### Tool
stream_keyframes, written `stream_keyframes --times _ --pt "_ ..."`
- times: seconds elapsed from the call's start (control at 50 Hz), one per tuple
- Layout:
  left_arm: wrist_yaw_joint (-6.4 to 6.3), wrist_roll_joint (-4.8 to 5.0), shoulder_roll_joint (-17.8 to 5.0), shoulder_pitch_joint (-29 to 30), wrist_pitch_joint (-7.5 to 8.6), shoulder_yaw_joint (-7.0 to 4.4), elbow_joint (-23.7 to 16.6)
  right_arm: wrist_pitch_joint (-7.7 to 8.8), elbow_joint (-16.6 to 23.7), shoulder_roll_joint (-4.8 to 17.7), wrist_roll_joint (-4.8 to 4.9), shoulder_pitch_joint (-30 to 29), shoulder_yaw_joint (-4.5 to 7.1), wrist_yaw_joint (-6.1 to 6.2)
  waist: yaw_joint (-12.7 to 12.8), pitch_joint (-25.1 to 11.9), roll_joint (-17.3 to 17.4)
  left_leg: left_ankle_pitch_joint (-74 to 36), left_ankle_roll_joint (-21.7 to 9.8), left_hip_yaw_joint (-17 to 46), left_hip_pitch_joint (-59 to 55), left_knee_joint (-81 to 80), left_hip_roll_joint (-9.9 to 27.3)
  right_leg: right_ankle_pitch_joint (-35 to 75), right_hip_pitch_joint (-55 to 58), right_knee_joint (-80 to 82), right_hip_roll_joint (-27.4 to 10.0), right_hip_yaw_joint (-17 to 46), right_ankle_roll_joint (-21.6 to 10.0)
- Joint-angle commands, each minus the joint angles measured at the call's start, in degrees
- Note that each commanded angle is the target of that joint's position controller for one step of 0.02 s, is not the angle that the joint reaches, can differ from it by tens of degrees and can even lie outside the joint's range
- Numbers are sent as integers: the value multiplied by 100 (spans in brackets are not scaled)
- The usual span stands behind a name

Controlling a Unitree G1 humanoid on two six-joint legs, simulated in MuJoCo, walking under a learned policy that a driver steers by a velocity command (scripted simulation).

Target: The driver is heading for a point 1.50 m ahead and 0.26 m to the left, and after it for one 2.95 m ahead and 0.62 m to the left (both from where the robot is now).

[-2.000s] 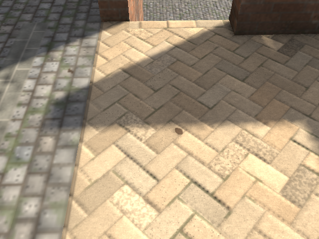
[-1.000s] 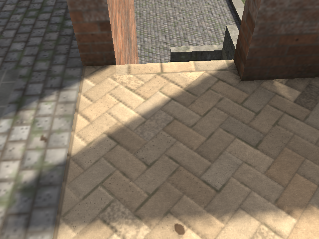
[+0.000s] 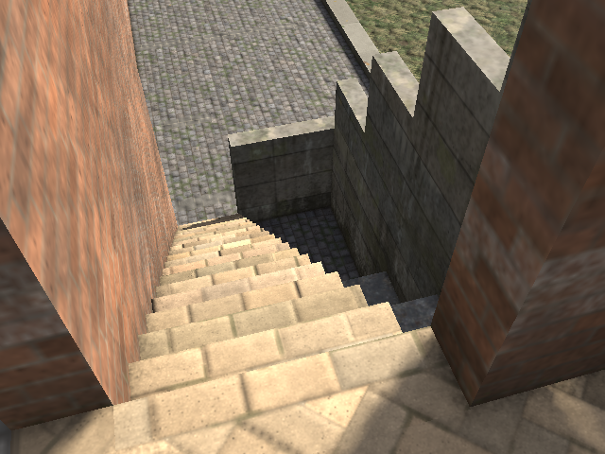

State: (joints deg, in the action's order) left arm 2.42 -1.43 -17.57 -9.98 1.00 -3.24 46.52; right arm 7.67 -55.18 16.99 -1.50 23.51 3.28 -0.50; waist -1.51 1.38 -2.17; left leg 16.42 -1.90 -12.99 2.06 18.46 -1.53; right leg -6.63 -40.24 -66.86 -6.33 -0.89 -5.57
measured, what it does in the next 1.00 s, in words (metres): goes down, turning left: right foot, then left foot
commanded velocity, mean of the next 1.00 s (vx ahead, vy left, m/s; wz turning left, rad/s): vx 0.76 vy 0.00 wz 0.48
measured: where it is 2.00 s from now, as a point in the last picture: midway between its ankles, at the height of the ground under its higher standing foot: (303, 334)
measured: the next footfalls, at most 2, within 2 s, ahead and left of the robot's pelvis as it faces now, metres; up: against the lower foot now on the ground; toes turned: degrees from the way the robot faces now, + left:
right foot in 0.20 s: +0.38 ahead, -0.09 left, +0.00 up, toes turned -10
left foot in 0.56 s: +0.61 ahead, +0.07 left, +0.00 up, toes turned +6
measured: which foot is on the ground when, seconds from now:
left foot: down 0.00-0.20, up 0.22-0.54, down 0.56-0.98, up 1.00-1.00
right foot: up 0.00-0.18, down 0.20-0.56, up 0.58-0.98, down 1.00-1.00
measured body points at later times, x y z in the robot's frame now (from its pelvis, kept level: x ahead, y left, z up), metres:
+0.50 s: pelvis +0.45 -0.02 -0.01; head +0.46 -0.02 +0.44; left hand +0.38 +0.24 -0.15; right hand +0.62 -0.26 -0.12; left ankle +0.62 +0.13 -0.67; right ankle +0.34 -0.09 -0.74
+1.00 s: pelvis +0.77 -0.01 -0.16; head +0.75 +0.00 +0.29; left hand +0.83 +0.27 -0.24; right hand +0.89 -0.25 -0.28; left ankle +0.59 +0.05 -0.69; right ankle +0.89 -0.08 -0.90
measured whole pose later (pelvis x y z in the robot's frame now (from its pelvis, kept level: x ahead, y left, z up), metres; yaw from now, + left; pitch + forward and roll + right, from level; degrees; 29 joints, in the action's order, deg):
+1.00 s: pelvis +0.77 -0.01 -0.16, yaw +31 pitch -2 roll +2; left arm -0.2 -0.5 -10.8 -9.3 4.2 0.0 35.5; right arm -2.3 -47.3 12.7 0.2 26.4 2.2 4.4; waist -3.3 -0.3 -4.3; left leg 48.5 -3.0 12.5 23.1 92.9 -15.9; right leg 28.0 -12.4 -18.2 0.6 7.5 -0.8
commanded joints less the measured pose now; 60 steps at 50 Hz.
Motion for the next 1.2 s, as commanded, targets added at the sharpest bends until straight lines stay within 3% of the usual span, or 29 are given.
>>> stream_keyframes --times 0.02,0.1,0.16,0.18,0.2,0.22,0.24,0.28,0.32,0.42,0.48,0.54,0.56,0.58,0.6,0.64,0.66,0.72,0.78,0.88,0.92,0.98,1.0,1.02,1.08,1.1,1.14,1.18,1.2 --pt "123 22 208 400 -31 120 -559 189 390 195 -22 -609 -32 -25 318 595 542 -2152 -112 18 931 -1162 1140 1056 171 999 -79 -169 -8" --pt "189 4 141 675 55 207 -603 86 145 504 93 40 -92 71 298 720 487 -4541 -200 -236 848 -1058 1264 1401 1713 2542 718 -837 -324" --pt "47 -79 -421 -669 79 25 -220 -254 151 1226 43 -83 -3 205 1170 80 825 -7131 -572 -38 34 950 1650 -265 3002 2852 1247 -756 -515" --pt "-47 -92 -585 -1972 68 -92 181 -364 179 1319 14 -335 34 226 1841 -518 747 -6626 -611 31 394 2632 1572 -440 4271 3250 1138 -450 -672" --pt "-151 -215 -1065 -2600 85 -280 331 -366 269 916 56 -220 -13 107 1858 -1205 -77 -3225 -527 183 1454 5230 956 -1621 5386 3384 -36 834 -825" --pt "-135 -347 -1537 -2105 179 -318 80 -266 507 -89 316 899 -190 -6 699 -2120 -1236 1302 -352 1317 3265 7278 48 -2304 6488 4371 -1872 4173 -1297" --pt "-110 -132 -1299 -1896 211 -366 62 -216 693 525 272 -12 -93 108 1116 -1814 -187 576 -459 1880 3920 7161 177 -2762 5957 5251 -1625 4220 -1119" --pt "-199 -27 -523 -1323 429 -210 236 -257 731 345 156 -501 -117 139 578 -36 423 -160 -471 1728 4026 6408 802 -1588 4101 5370 -1320 2494 -811" --pt "-289 13 16 -1269 576 -42 341 -480 535 97 29 -8 -90 14 200 127 121 -444 -362 1988 3320 5961 963 -402 3243 5272 -962 1302 -340" --pt "-390 40 -86 -1206 623 -41 329 -718 1286 -524 184 -1250 -209 -49 20 534 -115 -1558 -330 1328 3729 4778 928 1843 2598 5198 -520 -630 316" --pt "-448 69 -377 -944 618 -44 174 -709 1161 -274 154 -927 -129 -256 -127 358 -149 -2719 -407 545 1948 3300 340 2116 1907 4779 -2 -1584 528" --pt "-421 314 -985 185 894 -147 -70 -978 309 342 251 2331 284 143 -1878 -811 -833 -2677 -821 -7 -1341 5160 -254 5996 685 2031 -278 -1591 726" --pt "-409 544 -1284 1056 806 -246 -252 -1086 -63 876 318 3656 507 264 -2891 -1224 -280 -2123 -1055 460 -3093 4851 -148 6069 -445 -266 -171 -1339 809" --pt "-321 531 -813 1981 651 -155 -303 -974 170 888 144 3860 530 281 -3337 -278 805 -2554 -1784 1410 -2299 2762 172 1202 -1236 -3777 673 -1241 990" --pt "-429 151 251 909 506 101 -714 -772 355 968 239 1959 334 221 -1295 708 2689 -7596 -2089 2988 -653 1894 713 -2504 -1716 -4480 1140 -584 1084" --pt "-550 -22 92 -1041 350 52 -463 -596 888 540 154 791 237 241 338 435 -564 -5710 -2283 4854 1110 1442 1376 -1676 -674 -2293 376 805 1133" --pt "-610 -233 -37 -1263 267 -20 -286 -564 1018 483 144 167 134 224 657 572 -828 -5421 -2237 5120 1915 1587 1145 -1873 -539 -1938 372 771 1208" --pt "-603 -270 159 -1103 -32 33 -375 -541 985 717 62 213 182 346 622 -198 492 -6740 -2039 4645 2585 1769 807 -1022 381 -940 448 384 1304" --pt "-388 -129 -458 208 303 -245 -597 -630 672 227 95 1053 147 421 -117 -333 78 -3308 -1468 4066 2003 2643 96 1976 124 579 731 638 797" --pt "-16 -8 642 995 233 210 -1392 -798 1034 306 314 -327 154 533 -259 -334 1142 590 -644 3377 3141 3317 -930 4017 2882 3234 1470 374 580" --pt "-128 38 438 586 227 214 -1404 -864 1182 146 143 -436 60 623 -146 -158 1109 1023 -532 3632 2972 4027 -837 4405 3277 4145 1015 931 662" --pt "-418 141 -253 -2907 245 -102 -368 -880 1439 12 162 -1428 -31 577 1413 -848 221 838 -85 2636 3979 9162 -1201 6442 6191 5243 -205 1405 331" --pt "-424 129 -406 -3063 200 -120 -365 -894 1547 -230 196 -1353 -15 435 1486 -827 -225 3729 14 1811 4930 11290 -1692 8360 6588 4820 -941 1293 92" --pt "-302 -69 -529 -2049 242 -14 -637 -962 1989 -316 346 -92 -52 444 89 -718 -953 4224 58 1226 6119 11831 -1123 11195 6740 2882 -1723 1514 -355" --pt "-132 135 -465 -2397 272 16 -565 -1073 2096 -141 -231 -1175 -91 490 310 -218 -633 2514 -7 1823 7078 12267 -723 7785 4960 3402 -1796 1750 -1437" --pt "-261 44 -784 -1668 319 -25 -471 -1208 2344 -171 -121 -1666 -90 498 54 350 -1632 2035 52 2605 6972 11420 -169 5465 3535 3985 -2465 3275 -2012" --pt "-202 78 21 -1471 246 334 -234 -1360 1950 184 -115 -2080 24 546 -162 925 -91 1133 257 2486 6469 10257 -677 4372 2001 3641 -1120 2199 -1371" --pt "-237 -13 223 -1209 221 580 -364 -1380 1827 -179 54 -1722 -108 268 -502 323 158 -712 365 1882 4576 7750 -565 3332 749 3830 -393 1692 -839" --pt "-346 110 301 -855 206 598 -374 -1367 1796 -436 -84 -1778 -206 187 -615 231 177 -2059 344 1350 3600 6180 -235 3092 383 3950 7 1745 -589"
Keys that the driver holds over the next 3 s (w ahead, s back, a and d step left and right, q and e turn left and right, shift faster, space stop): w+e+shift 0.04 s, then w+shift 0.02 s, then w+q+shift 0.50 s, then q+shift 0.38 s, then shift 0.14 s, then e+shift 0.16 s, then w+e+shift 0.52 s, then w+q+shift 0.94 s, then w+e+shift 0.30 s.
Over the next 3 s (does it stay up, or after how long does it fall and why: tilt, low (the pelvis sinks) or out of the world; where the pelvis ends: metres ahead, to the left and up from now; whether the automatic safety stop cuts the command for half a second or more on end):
stays up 1.46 0.28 -0.81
